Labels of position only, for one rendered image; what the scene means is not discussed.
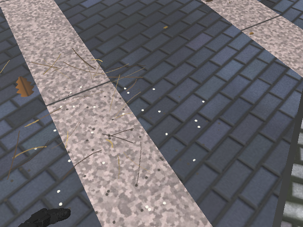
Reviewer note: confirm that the robot left hand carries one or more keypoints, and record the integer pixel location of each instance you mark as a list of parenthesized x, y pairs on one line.
[(45, 217)]

